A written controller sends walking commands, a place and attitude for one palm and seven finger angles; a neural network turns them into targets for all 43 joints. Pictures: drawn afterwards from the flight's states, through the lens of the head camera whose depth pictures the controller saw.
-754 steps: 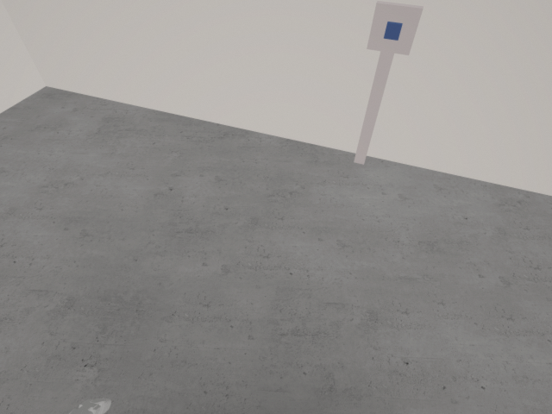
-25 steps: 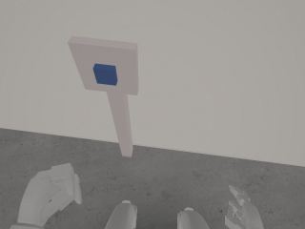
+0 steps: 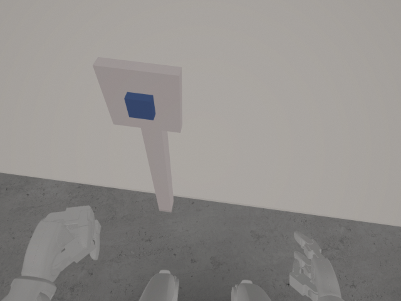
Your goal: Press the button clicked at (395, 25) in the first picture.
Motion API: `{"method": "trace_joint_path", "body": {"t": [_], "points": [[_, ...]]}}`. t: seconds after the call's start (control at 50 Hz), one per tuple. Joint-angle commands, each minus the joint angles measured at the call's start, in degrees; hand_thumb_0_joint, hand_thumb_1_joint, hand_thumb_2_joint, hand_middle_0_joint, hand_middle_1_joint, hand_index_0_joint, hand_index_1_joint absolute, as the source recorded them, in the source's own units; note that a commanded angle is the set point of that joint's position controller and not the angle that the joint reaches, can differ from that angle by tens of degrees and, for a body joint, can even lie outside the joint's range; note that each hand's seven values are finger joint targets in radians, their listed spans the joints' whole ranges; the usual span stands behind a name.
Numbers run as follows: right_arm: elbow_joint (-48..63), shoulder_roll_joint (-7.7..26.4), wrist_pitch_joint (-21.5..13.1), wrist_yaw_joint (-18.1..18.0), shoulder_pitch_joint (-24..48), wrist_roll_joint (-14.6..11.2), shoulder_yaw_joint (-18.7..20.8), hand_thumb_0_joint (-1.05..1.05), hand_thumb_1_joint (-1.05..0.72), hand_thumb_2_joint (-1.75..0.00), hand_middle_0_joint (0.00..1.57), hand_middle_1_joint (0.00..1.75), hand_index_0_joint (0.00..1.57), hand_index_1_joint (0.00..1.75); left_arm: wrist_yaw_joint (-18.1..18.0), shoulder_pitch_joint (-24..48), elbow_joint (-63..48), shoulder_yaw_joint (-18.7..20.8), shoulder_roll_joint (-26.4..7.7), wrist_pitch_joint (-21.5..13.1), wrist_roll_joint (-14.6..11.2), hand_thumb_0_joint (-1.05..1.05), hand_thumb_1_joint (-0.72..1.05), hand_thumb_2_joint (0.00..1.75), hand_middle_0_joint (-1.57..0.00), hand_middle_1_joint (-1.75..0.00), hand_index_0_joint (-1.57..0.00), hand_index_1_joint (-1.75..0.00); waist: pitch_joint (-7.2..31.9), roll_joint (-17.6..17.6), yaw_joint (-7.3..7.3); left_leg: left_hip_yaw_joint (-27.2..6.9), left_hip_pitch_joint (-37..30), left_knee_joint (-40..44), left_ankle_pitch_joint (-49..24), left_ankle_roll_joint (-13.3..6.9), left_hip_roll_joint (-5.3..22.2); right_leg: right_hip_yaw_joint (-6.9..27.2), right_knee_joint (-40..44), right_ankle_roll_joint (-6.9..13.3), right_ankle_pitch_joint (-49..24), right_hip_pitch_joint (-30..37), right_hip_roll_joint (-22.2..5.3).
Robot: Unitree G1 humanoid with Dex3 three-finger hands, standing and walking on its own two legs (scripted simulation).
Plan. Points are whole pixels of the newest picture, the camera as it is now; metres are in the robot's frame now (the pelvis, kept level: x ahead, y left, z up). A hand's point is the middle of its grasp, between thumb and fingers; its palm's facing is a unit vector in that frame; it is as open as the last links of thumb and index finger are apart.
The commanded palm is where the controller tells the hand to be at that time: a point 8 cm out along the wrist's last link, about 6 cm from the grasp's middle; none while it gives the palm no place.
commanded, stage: raise the hand and make a fist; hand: left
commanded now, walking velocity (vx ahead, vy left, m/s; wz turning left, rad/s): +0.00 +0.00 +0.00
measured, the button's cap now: (141, 105) +0.52 +0.18 +0.07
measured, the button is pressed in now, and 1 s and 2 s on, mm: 0 0 0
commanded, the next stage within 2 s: aim a knuckle at the button in 0.56 s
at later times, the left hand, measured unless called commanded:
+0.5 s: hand (97, 229) +0.23 +0.19 +0.06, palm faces -0.05 -1.00 -0.06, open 3.1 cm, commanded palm +0.21 +0.25 +0.06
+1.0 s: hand (110, 206) +0.27 +0.19 +0.05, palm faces -0.09 -0.99 -0.04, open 3.1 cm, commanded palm +0.26 +0.24 +0.06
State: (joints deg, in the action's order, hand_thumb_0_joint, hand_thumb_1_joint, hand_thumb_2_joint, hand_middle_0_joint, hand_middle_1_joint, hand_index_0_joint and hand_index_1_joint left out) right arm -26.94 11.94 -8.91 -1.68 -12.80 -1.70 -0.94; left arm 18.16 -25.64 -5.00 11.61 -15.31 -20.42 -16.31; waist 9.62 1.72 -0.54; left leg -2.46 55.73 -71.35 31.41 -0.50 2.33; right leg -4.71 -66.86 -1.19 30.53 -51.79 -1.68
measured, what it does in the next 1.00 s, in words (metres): stands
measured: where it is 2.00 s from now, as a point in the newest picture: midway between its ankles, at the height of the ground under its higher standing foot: outside the picture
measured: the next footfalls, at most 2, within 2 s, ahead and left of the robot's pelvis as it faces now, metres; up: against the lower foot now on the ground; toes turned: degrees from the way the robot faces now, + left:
none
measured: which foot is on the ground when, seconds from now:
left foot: down 0.00-1.00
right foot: down 0.00-1.00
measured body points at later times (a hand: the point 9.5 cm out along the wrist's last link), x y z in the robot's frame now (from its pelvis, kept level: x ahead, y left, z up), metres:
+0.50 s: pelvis +0.01 -0.01 +0.01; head +0.07 +0.00 +0.45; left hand +0.23 +0.25 +0.06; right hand +0.18 -0.26 -0.06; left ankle +0.03 +0.11 -0.64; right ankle +0.02 -0.14 -0.64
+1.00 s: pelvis +0.00 -0.01 +0.00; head +0.07 +0.00 +0.44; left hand +0.27 +0.24 +0.06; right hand +0.17 -0.26 -0.08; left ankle +0.03 +0.11 -0.64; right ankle +0.02 -0.14 -0.64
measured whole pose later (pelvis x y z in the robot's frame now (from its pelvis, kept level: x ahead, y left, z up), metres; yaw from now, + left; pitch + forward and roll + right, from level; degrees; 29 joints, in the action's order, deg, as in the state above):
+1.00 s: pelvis +0.00 -0.01 +0.00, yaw +0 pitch +17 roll -3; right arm -29.6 14.5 -8.9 -2.4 -13.8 -1.7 -1.1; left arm 20.9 -9.1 7.8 13.3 -16.7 -19.8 -17.0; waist 9.2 1.7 -1.7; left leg -2.4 56.7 -70.7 31.0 0.4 2.6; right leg -4.5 -67.4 -0.3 30.7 -53.5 -1.3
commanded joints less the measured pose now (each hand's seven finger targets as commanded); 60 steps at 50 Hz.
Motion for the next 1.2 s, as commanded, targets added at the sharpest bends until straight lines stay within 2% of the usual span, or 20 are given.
{"method": "trace_joint_path", "body": {"t": [0.0, 0.04, 0.1, 0.16, 0.2, 0.28, 0.32, 0.34, 0.46, 0.52, 0.56, 0.6, 0.64, 0.7, 0.74, 0.78, 0.88, 1.02, 1.1, 1.18], "points": [[8.05, 9.17, -2.91, -0.99, 1.89, -0.17, 4.14, 0.0, -0.9, -0.9, 0.2, 0.3, 0.2, 0.3, 0.79, 2.85, -8.46, 5.53, -7.36, -3.5, -1.91, 0.0, 0.9, 0.9, -1.3, -1.5, -1.3, -1.5, 9.17, 0.6, -0.53, -0.81, -10.52, 13.3, -11.62, -0.41, -2.08, -0.24, 9.73, 2.65, -6.96, 5.2, 3.6], [8.01, 9.41, -3.05, -1.02, 1.57, -0.31, 4.12, 0.0, -0.9, -0.9, 0.2, 0.3, 0.2, 0.3, 1.38, 4.19, -9.05, 5.93, -7.88, -3.6, -2.05, 0.0, 0.9, 0.9, -1.3, -1.5, -1.3, -1.5, 10.32, 2.44, -0.3, -0.45, -11.28, 13.47, -12.05, -0.35, -2.2, -0.05, 9.86, 2.66, -7.37, 5.85, 3.26], [7.8, 9.63, -3.24, -1.1, 1.5, -0.32, 4.07, 0.0, -0.9, -0.9, 0.2, 0.3, 0.2, 0.3, 1.8, 5.34, -8.07, 6.72, -8.82, -3.47, -2.39, 0.0, 0.9, 0.9, -1.3, -1.5, -1.3, -1.5, 10.4, 1.59, -0.38, -0.52, -11.24, 13.55, -12.31, -0.46, -2.14, 0.12, 10.04, 2.68, -7.48, 6.22, 3.43], [7.75, 9.68, -3.24, -1.04, 1.22, -0.43, 4.07, 0.0, -0.9, -0.9, 0.2, 0.3, 0.2, 0.3, 1.99, 5.83, -7.93, 6.47, -8.31, -3.43, -2.55, 0.0, 0.9, 0.9, -1.3, -1.5, -1.3, -1.5, 10.56, 3.15, -0.17, -0.48, -12.6, 14.53, -12.62, -0.3, -2.21, -0.08, 10.44, 2.68, -7.9, 6.38, 3.22], [7.87, 9.67, -3.19, -0.98, 1.38, -0.5, 4.21, 0.0, -0.9, -0.9, 0.2, 0.3, 0.2, 0.3, 2.13, 4.76, -6.54, 6.44, -8.18, -3.17, -2.68, 0.0, 0.9, 0.9, -1.3, -1.5, -1.3, -1.5, 10.18, 1.59, -0.2, -0.26, -11.74, 14.09, -12.83, -0.44, -2.29, 0.19, 10.54, 2.62, -7.97, 7.0, 3.44], [7.82, 9.51, -3.29, -0.74, 1.11, -0.37, 4.45, 0.0, -0.9, -0.9, 0.2, 0.3, 0.2, 0.3, 1.72, 4.94, -7.93, 6.91, -8.48, -3.83, -2.69, 0.0, 0.9, 0.9, -1.3, -1.5, -1.3, -1.5, 11.48, 2.96, 0.19, 0.09, -12.81, 14.18, -15.18, -0.37, -2.31, 0.35, 10.52, 2.59, -10.32, 7.87, 3.08], [7.69, 9.51, -2.9, -0.75, 1.04, -0.3, 4.55, 0.0, -0.9, -0.9, 0.2, 0.3, 0.2, 0.3, 1.58, 4.61, -6.47, 6.7, -8.06, -4.06, -2.46, 0.0, 0.9, 0.9, -1.3, -1.5, -1.3, -1.5, 10.63, 0.84, -0.06, 0.12, -12.01, 13.88, -15.13, -0.38, -2.2, 0.21, 10.23, 2.51, -10.35, 7.58, 3.3], [7.69, 9.44, -2.93, -0.68, 1.14, -0.36, 4.57, 0.0, -0.9, -0.9, 0.2, 0.3, 0.2, 0.3, 1.59, 5.18, -6.88, 6.59, -7.88, -4.37, -2.67, 0.0, 0.9, 0.9, -1.3, -1.5, -1.3, -1.5, 10.37, 2.1, -0.05, 0.23, -11.93, 13.86, -14.41, -0.33, -2.32, 0.34, 10.41, 2.5, -9.7, 7.37, 3.11], [7.62, 9.55, -2.82, -0.78, 1.25, -0.33, 4.57, 0.0, -0.9, -0.9, 0.2, 0.3, 0.2, 0.3, 1.77, 5.63, -6.92, 6.27, -7.95, -5.07, -2.59, 0.0, 0.9, 0.9, -1.3, -1.5, -1.3, -1.5, 10.5, 2.28, -0.26, 0.49, -11.66, 13.35, -14.06, -0.48, -2.37, 0.91, 10.68, 2.42, -9.69, 7.34, 2.95], [7.73, 9.52, -2.5, -0.96, 1.14, -0.32, 4.44, 0.0, -0.9, -0.9, 0.2, 0.3, 0.2, 0.3, 1.97, 5.64, -5.83, 6.59, -8.2, -4.83, -2.74, 0.0, 0.9, 0.9, -1.3, -1.5, -1.3, -1.5, 10.41, 0.05, -0.5, 0.64, -10.39, 12.89, -13.19, -0.71, -2.44, 1.41, 11.17, 2.26, -8.71, 8.04, 3.0], [7.67, 9.46, -2.59, -1.03, 1.31, -0.4, 4.38, 0.0, -0.9, -0.9, 0.2, 0.3, 0.2, 0.3, 2.02, 6.13, -6.97, 6.4, -8.38, -5.07, -2.58, 0.0, 0.9, 0.9, -1.3, -1.5, -1.3, -1.5, 10.8, 2.17, -0.32, 0.62, -11.15, 13.02, -13.23, -0.67, -2.41, 1.46, 11.1, 2.37, -8.75, 7.71, 2.91], [7.63, 9.46, -2.57, -1.09, 1.25, -0.27, 4.29, 0.0, -0.9, -0.9, 0.2, 0.3, 0.2, 0.3, 1.98, 6.25, -6.93, 6.63, -8.85, -5.06, -2.62, 0.0, 0.9, 0.9, -1.3, -1.5, -1.3, -1.5, 10.62, 0.85, -0.51, 0.41, -11.06, 12.77, -13.94, -0.79, -2.33, 1.32, 10.77, 2.45, -9.49, 7.88, 3.24], [7.58, 9.3, -2.62, -1.11, 1.4, -0.29, 4.32, 0.0, -0.9, -0.9, 0.2, 0.3, 0.2, 0.3, 2.14, 6.34, -7.52, 6.78, -8.74, -5.27, -2.78, 0.0, 0.9, 0.9, -1.3, -1.5, -1.3, -1.5, 11.48, 2.19, -0.35, 0.73, -11.36, 12.56, -14.07, -0.74, -2.43, 1.64, 10.93, 2.32, -9.94, 8.12, 2.9], [6.65, 9.59, -2.56, -1.37, 1.17, -0.15, 4.05, 0.0, -0.9, -0.9, 0.2, 0.3, 0.2, 0.3, 2.2, 10.05, -4.52, 7.09, -9.16, -5.4, -2.88, 0.0, 0.9, 0.9, -1.3, -1.5, -1.3, -1.5, 9.37, -0.33, -1.32, 0.56, -9.03, 11.46, -12.49, -0.85, -2.3, 1.91, 10.94, 2.25, -7.91, 6.66, 3.17], [5.9, 10.24, -2.64, -1.68, 0.66, -0.23, 3.67, 0.0, -0.9, -0.9, 0.2, 0.3, 0.2, 0.3, 2.62, 16.17, -2.61, 6.81, -9.66, -5.62, -2.71, 0.0, 0.9, 0.9, -1.3, -1.5, -1.3, -1.5, 8.48, 0.52, -2.44, 0.54, -8.16, 10.9, -10.18, -0.88, -2.27, 2.38, 11.13, 2.14, -5.59, 4.54, 2.98], [5.86, 10.45, -3.01, -1.77, 0.53, -0.26, 3.69, 0.0, -0.9, -0.9, 0.2, 0.3, 0.2, 0.3, 3.15, 16.73, -1.7, 7.19, -9.69, -5.69, -2.89, 0.0, 0.9, 0.9, -1.3, -1.5, -1.3, -1.5, 10.57, 1.44, -1.49, 0.49, -9.11, 11.23, -10.75, -0.82, -2.31, 2.17, 10.64, 2.38, -6.2, 5.27, 2.86], [5.66, 10.88, -3.18, -1.65, 0.04, -0.33, 3.52, 0.0, -0.9, -0.9, 0.2, 0.3, 0.2, 0.3, 3.6, 21.36, -0.64, 5.87, -10.06, -3.89, -2.36, 0.0, 0.9, 0.9, -1.3, -1.5, -1.3, -1.5, 13.75, 3.36, -1.4, 0.37, -11.18, 11.79, -13.26, -0.85, -2.18, 1.89, 9.99, 2.41, -9.28, 5.82, 2.74], [5.82, 10.9, -2.13, -0.94, -0.66, 0.04, 3.57, 0.0, -0.9, -0.9, 0.2, 0.3, 0.2, 0.3, 0.52, 24.44, 2.93, 5.36, -9.03, -2.53, -1.01, 0.0, 0.9, 0.9, -1.3, -1.5, -1.3, -1.5, 14.78, 1.67, -0.82, 0.38, -11.54, 12.88, -15.6, -0.55, -2.06, 1.17, 9.11, 2.44, -11.8, 6.7, 2.71], [4.99, 11.2, -1.08, -0.79, -1.34, 0.1, 3.56, 0.0, -0.9, -0.9, 0.2, 0.3, 0.2, 0.3, -1.06, 29.57, 6.98, 6.17, -10.38, -2.85, 0.08, 0.0, 0.9, 0.9, -1.3, -1.5, -1.3, -1.5, 12.95, 0.77, -1.49, 0.6, -9.72, 12.8, -13.67, -0.56, -1.95, 1.5, 9.48, 2.48, -10.31, 6.05, 2.73], [4.05, 11.27, -0.64, -0.87, -1.37, 0.1, 3.74, 0.0, -0.9, -0.9, 0.2, 0.3, 0.2, 0.3, -1.54, 37.29, 8.85, 3.54, -8.55, -4.05, 1.25, 0.0, 0.9, 0.9, -1.3, -1.5, -1.3, -1.5, 14.32, 2.75, -2.41, 0.56, -11.4, 12.94, -12.79, -0.47, -1.87, 1.57, 9.27, 2.42, -9.75, 3.86, 2.43]]}}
